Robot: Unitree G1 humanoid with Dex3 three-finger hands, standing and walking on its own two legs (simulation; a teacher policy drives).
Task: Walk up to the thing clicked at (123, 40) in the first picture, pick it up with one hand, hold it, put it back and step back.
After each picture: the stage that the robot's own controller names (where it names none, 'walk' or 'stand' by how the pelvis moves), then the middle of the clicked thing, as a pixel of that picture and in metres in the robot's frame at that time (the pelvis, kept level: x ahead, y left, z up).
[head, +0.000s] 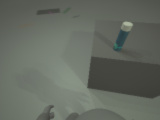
stand; (121, 38) +0.69 -0.21 +0.09
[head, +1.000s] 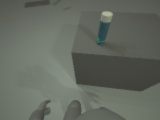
walk; (103, 30) +0.65 -0.02 +0.12
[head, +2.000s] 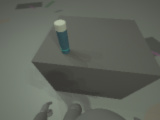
stand; (63, 39) +0.52 +0.26 +0.12
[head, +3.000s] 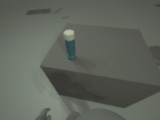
stand; (70, 46) +0.51 +0.21 +0.09
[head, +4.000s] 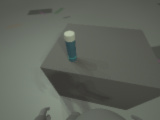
stand; (71, 48) +0.50 +0.20 +0.09
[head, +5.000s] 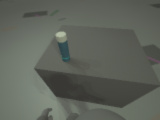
stand; (63, 48) +0.50 +0.26 +0.08
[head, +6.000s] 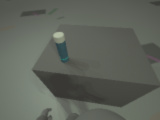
stand; (62, 49) +0.48 +0.26 +0.08
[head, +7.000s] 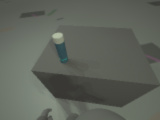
rise first; (61, 49) +0.48 +0.27 +0.08
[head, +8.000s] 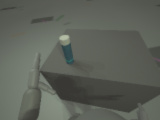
rise first; (67, 51) +0.48 +0.26 +0.09
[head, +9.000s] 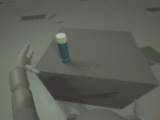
go down; (63, 49) +0.50 +0.25 +0.09
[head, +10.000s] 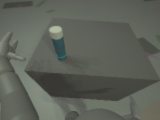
go down; (59, 46) +0.48 +0.24 +0.11
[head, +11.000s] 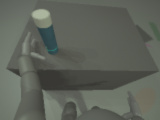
close in; (48, 36) +0.47 +0.25 +0.14
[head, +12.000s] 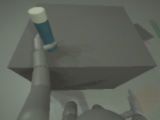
close; (45, 33) +0.51 +0.27 +0.15
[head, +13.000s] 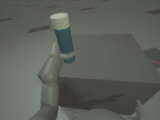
lift; (65, 42) +0.34 +0.16 +0.31
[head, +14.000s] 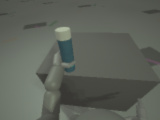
hold; (66, 52) +0.34 +0.17 +0.23
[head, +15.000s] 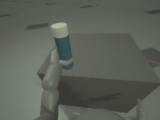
hold; (64, 49) +0.33 +0.18 +0.26
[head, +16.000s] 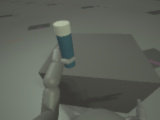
hold; (66, 47) +0.33 +0.17 +0.27
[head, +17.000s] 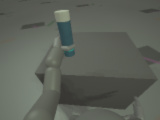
crouch; (66, 36) +0.42 +0.17 +0.29
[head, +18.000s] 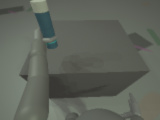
lower; (46, 27) +0.51 +0.25 +0.24
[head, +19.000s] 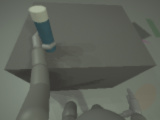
lower; (45, 33) +0.50 +0.26 +0.15
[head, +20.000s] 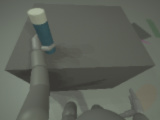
lower; (44, 35) +0.50 +0.26 +0.15
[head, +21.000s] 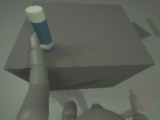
lower; (43, 33) +0.50 +0.27 +0.15
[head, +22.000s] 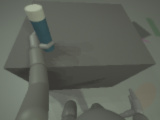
lower; (43, 32) +0.51 +0.27 +0.15
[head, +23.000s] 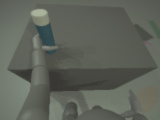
open; (46, 35) +0.49 +0.26 +0.15
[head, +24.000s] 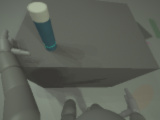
sink last; (46, 32) +0.48 +0.26 +0.15
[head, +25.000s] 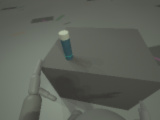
sink last; (66, 46) +0.52 +0.27 +0.11
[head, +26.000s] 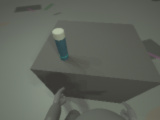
stand; (61, 46) +0.48 +0.26 +0.10
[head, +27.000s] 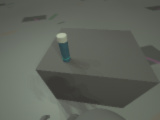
stand; (64, 49) +0.51 +0.26 +0.09
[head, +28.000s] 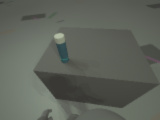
stand; (62, 49) +0.50 +0.27 +0.08
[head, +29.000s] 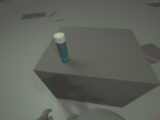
stand; (62, 49) +0.50 +0.27 +0.08
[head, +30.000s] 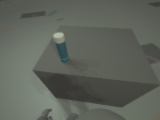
stand; (62, 49) +0.49 +0.27 +0.08
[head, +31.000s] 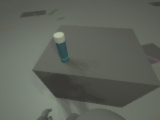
stand; (62, 49) +0.49 +0.26 +0.08
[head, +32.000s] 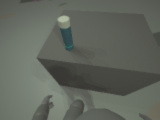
walk; (67, 35) +0.55 +0.23 +0.11
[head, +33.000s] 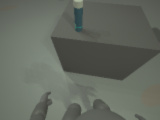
walk; (78, 17) +0.78 +0.17 +0.11
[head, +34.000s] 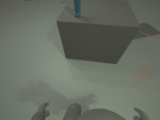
stand; (77, 5) +1.11 +0.28 +0.11
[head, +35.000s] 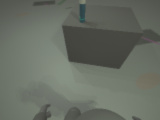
stand; (82, 11) +1.11 +0.22 +0.10
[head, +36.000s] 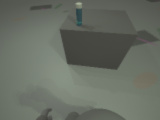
stand; (79, 15) +1.11 +0.23 +0.09
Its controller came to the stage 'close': yes
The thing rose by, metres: 0.20
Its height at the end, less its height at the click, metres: +0.00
